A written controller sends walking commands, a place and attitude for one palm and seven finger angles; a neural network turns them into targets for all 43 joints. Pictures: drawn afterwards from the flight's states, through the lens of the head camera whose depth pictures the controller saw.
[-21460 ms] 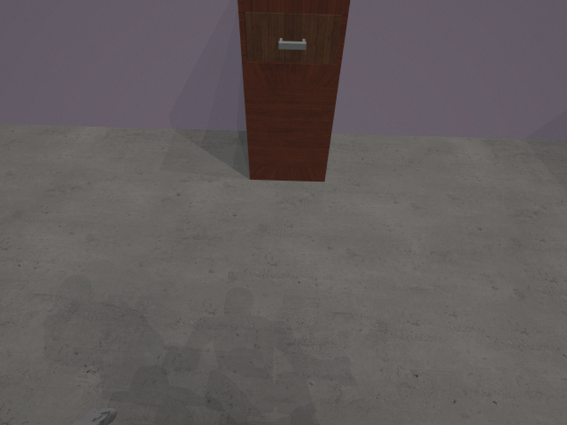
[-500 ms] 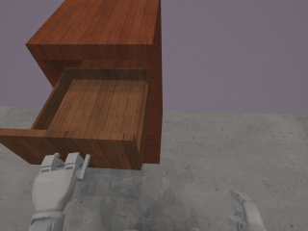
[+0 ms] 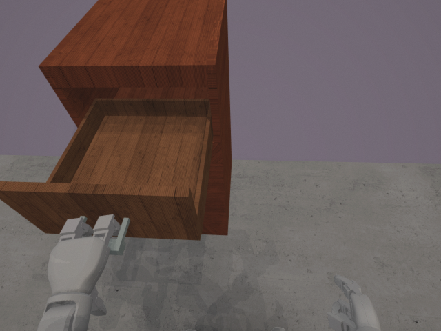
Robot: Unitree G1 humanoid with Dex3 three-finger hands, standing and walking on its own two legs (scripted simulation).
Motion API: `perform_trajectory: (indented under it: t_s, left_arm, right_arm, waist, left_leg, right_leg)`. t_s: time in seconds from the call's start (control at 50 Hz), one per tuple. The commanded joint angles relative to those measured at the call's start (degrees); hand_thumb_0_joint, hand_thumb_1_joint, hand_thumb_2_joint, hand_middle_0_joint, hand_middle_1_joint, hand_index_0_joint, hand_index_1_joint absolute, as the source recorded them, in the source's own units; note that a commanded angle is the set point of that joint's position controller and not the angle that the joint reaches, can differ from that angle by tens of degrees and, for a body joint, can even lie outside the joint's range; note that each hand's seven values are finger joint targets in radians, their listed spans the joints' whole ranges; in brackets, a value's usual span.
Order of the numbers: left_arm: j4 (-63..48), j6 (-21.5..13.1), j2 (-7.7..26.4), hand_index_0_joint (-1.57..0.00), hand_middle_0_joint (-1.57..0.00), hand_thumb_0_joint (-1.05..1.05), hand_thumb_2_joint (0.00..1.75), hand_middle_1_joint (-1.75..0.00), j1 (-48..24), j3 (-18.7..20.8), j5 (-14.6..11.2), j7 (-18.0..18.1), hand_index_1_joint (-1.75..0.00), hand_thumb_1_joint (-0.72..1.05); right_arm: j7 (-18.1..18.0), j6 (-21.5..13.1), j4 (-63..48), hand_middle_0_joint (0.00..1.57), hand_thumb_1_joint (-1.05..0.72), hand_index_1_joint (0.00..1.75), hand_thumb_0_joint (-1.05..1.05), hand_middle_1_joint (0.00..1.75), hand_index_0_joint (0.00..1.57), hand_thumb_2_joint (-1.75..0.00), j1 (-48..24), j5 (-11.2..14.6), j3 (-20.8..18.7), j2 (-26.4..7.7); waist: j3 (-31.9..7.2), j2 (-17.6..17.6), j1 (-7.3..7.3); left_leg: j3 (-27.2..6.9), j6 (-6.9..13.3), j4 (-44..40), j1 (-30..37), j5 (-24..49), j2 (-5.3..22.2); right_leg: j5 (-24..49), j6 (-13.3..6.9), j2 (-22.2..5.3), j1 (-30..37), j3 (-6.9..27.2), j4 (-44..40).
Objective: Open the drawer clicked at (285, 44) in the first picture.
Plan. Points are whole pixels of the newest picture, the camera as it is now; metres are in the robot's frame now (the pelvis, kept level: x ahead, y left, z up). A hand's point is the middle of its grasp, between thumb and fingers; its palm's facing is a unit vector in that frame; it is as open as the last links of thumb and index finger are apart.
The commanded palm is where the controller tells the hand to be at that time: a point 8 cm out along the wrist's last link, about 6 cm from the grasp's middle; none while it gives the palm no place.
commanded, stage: lift the hand off the handle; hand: left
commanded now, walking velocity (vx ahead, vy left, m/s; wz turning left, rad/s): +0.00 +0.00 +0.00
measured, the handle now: (99, 234) +0.27 +0.27 +0.01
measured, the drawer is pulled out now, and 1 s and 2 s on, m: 0.30 0.30 0.26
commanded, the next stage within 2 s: open the thumb to release the handle in 0.72 s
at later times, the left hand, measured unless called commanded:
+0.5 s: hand (94, 266) +0.22 +0.26 +0.00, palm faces -0.04 -0.06 -1.00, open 13.7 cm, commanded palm +0.20 +0.26 +0.08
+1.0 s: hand (87, 266) +0.21 +0.26 +0.01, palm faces -0.11 -0.10 -0.99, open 13.7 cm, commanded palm +0.21 +0.27 +0.09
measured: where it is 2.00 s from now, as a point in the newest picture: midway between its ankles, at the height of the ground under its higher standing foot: outside the picture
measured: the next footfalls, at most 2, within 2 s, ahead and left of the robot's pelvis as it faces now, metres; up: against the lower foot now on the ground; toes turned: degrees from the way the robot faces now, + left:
none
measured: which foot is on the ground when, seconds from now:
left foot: down 0.00-1.00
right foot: down 0.00-1.00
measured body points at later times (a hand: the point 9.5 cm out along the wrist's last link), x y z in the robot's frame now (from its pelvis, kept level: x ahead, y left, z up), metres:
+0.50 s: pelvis +0.00 +0.00 +0.01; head +0.04 -0.02 +0.46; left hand +0.21 +0.26 +0.06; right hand +0.21 -0.22 -0.10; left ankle -0.01 +0.14 -0.70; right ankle +0.04 -0.10 -0.70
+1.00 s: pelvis +0.04 +0.02 +0.01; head +0.09 +0.00 +0.46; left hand +0.21 +0.26 +0.07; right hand +0.23 -0.21 -0.09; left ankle -0.01 +0.14 -0.70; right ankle +0.04 -0.10 -0.70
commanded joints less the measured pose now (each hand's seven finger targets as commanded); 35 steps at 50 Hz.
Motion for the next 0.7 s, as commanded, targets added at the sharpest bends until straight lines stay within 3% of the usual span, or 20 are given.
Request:
perform_trajectory:
  t_s: [0.0,0.06,0.08,0.16,0.22,0.3,0.34,0.42,0.44,0.48,0.52,0.68]
  left_arm:
    - [-6.67,0.33,10.26,-0.30,-0.30,0.00,0.30,-1.20,-4.88,6.22,-0.12,1.83,-1.20,-0.50]
    - [-6.76,0.53,10.11,-0.30,-0.30,0.00,0.30,-1.20,-4.88,6.23,0.04,2.18,-1.20,-0.50]
    - [-7.00,0.62,9.21,-0.30,-0.30,0.00,0.30,-1.20,-6.49,4.74,0.15,2.20,-1.20,-0.50]
    - [-6.61,0.98,10.45,-0.30,-0.30,0.00,0.30,-1.20,-8.38,5.71,-0.11,2.29,-1.20,-0.50]
    - [-11.25,1.13,12.71,-0.30,-0.30,0.00,0.30,-1.20,-8.35,7.16,-0.42,2.52,-1.20,-0.50]
    - [-13.86,1.23,12.80,-0.30,-0.30,0.00,0.30,-1.20,-11.40,6.72,-1.42,2.11,-1.20,-0.50]
    - [-15.55,0.72,13.23,-0.30,-0.30,0.00,0.30,-1.20,-11.32,7.21,-1.73,1.98,-1.20,-0.50]
    - [-20.31,-0.53,14.48,-0.30,-0.30,0.00,0.30,-1.20,-11.83,8.32,-2.64,1.61,-1.20,-0.50]
    - [-21.37,-0.75,13.34,-0.30,-0.30,0.00,0.30,-1.20,-11.37,7.10,-2.78,1.55,-1.20,-0.50]
    - [-22.87,-1.63,14.26,-0.30,-0.30,0.00,0.30,-1.20,-13.45,7.91,-2.78,1.45,-1.20,-0.50]
    - [-25.76,-2.16,15.51,-0.30,-0.30,0.00,0.30,-1.20,-10.88,9.28,-3.26,1.47,-1.20,-0.50]
    - [-35.38,-3.69,15.87,-0.30,-0.30,0.00,0.30,-1.20,-6.15,10.82,-4.63,1.63,-1.20,-0.50]
  right_arm:
    - [-0.55,-2.86,-8.32,0.20,-0.90,0.30,0.00,0.30,0.20,-0.90,-5.89,-0.05,-2.17,-6.04]
    - [-0.62,-2.88,-8.26,0.20,-0.90,0.30,0.00,0.30,0.20,-0.90,-5.65,-0.02,-2.34,-5.98]
    - [-0.62,-2.94,-8.14,0.20,-0.90,0.30,0.00,0.30,0.20,-0.90,-5.97,-0.10,-2.11,-6.16]
    - [-0.83,-2.80,-7.70,0.20,-0.90,0.30,0.00,0.30,0.20,-0.90,-5.49,0.03,-2.28,-6.24]
    - [-1.04,-2.54,-8.43,0.20,-0.90,0.30,0.00,0.30,0.20,-0.90,-6.65,0.04,-2.16,-6.13]
    - [-1.41,-2.68,-8.57,0.20,-0.90,0.30,0.00,0.30,0.20,-0.90,-7.40,0.21,-1.70,-5.72]
    - [-1.62,-2.96,-8.89,0.20,-0.90,0.30,0.00,0.30,0.20,-0.90,-7.58,-0.03,-1.55,-5.55]
    - [-1.67,-3.40,-9.30,0.20,-0.90,0.30,0.00,0.30,0.20,-0.90,-7.85,-0.12,-1.44,-5.50]
    - [-1.56,-3.64,-9.46,0.20,-0.90,0.30,0.00,0.30,0.20,-0.90,-8.04,-0.29,-1.18,-5.27]
    - [-1.62,-3.86,-9.23,0.20,-0.90,0.30,0.00,0.30,0.20,-0.90,-7.94,-0.36,-1.29,-5.28]
    - [-1.44,-4.12,-9.60,0.20,-0.90,0.30,0.00,0.30,0.20,-0.90,-7.69,-0.57,-1.31,-5.25]
    - [-0.67,-5.08,-9.93,0.20,-0.90,0.30,0.00,0.30,0.20,-0.90,-6.83,-0.71,-1.25,-4.88]
  waist:
    - [-9.14,-4.48,0.24]
    - [-10.20,-3.80,0.35]
    - [-9.70,-2.82,-0.22]
    - [-10.41,-3.79,-0.29]
    - [-12.78,-0.80,0.43]
    - [-10.92,-0.31,-0.01]
    - [-11.36,-0.77,0.29]
    - [-12.47,1.83,0.67]
    - [-12.03,2.22,0.49]
    - [-11.55,2.02,0.11]
    - [-13.39,4.06,0.86]
    - [-14.33,6.69,0.98]
  left_leg:
    - [0.71,2.23,-6.23,0.21,7.12,-3.83]
    - [0.71,2.20,-6.30,1.01,7.76,-3.77]
    - [0.76,2.24,-6.12,1.04,7.68,-3.79]
    - [0.65,2.27,-6.22,1.10,7.38,-3.70]
    - [0.69,2.22,-7.07,3.48,8.82,-3.81]
    - [0.40,2.27,-8.43,5.24,8.38,-3.73]
    - [0.46,2.40,-8.87,6.26,8.97,-3.69]
    - [0.18,2.07,-10.08,9.02,11.86,-3.66]
    - [0.29,2.07,-10.14,9.52,11.81,-3.70]
    - [0.18,2.07,-10.37,10.36,12.50,-3.67]
    - [0.17,1.79,-10.74,11.72,15.06,-3.61]
    - [0.13,1.11,-10.43,15.09,25.03,-3.10]
  right_leg:
    - [4.92,-0.26,1.33,9.21,1.96,-9.72]
    - [5.57,-0.42,1.49,9.18,1.47,-9.18]
    - [5.77,-0.33,1.42,8.37,1.60,-9.22]
    - [5.44,-0.28,1.36,8.78,1.41,-9.29]
    - [6.34,-0.53,1.45,11.02,1.69,-9.77]
    - [5.07,-0.36,1.52,11.08,1.06,-10.99]
    - [5.16,-0.25,1.44,11.86,0.98,-11.45]
    - [7.22,-0.62,1.61,13.69,0.66,-11.86]
    - [7.01,-0.45,1.41,13.15,0.67,-11.96]
    - [7.39,-0.49,1.59,12.85,0.60,-12.20]
    - [8.99,-0.80,1.58,14.61,0.55,-12.28]
    - [15.51,-0.78,1.67,15.23,0.03,-11.39]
